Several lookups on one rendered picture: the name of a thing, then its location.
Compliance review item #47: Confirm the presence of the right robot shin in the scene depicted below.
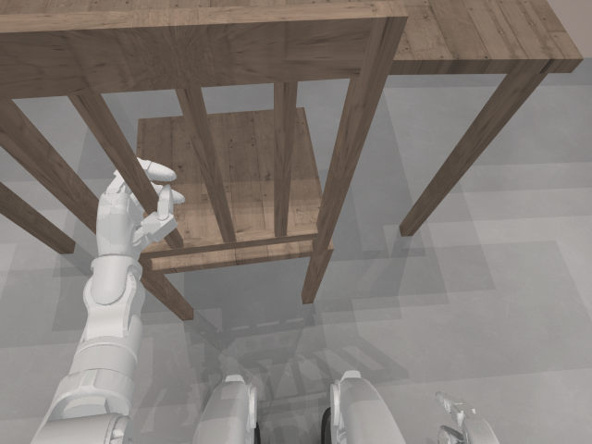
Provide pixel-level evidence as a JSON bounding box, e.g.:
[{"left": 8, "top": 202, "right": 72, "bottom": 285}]
[{"left": 330, "top": 371, "right": 361, "bottom": 444}]

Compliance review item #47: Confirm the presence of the chair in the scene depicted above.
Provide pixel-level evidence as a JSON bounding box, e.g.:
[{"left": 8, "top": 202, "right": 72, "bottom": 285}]
[{"left": 0, "top": 1, "right": 409, "bottom": 321}]

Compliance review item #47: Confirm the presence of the robot left forearm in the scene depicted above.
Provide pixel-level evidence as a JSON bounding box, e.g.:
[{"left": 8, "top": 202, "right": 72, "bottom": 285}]
[{"left": 30, "top": 253, "right": 145, "bottom": 444}]

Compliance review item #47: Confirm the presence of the left robot upper arm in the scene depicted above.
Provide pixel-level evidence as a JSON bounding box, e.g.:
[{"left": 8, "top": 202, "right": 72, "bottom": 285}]
[{"left": 33, "top": 413, "right": 134, "bottom": 444}]

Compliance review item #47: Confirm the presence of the robot left hand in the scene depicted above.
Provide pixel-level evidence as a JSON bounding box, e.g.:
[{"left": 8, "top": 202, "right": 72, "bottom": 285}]
[{"left": 96, "top": 157, "right": 185, "bottom": 261}]

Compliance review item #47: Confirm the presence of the robot right hand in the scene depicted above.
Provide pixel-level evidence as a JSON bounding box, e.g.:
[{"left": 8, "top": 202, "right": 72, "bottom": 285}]
[{"left": 436, "top": 391, "right": 500, "bottom": 444}]

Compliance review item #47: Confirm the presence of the left robot thigh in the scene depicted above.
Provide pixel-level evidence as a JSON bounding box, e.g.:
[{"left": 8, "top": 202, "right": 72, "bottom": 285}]
[{"left": 191, "top": 381, "right": 257, "bottom": 444}]

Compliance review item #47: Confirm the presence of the table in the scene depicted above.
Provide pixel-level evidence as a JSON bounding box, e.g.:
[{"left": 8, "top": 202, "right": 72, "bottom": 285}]
[{"left": 0, "top": 0, "right": 584, "bottom": 254}]

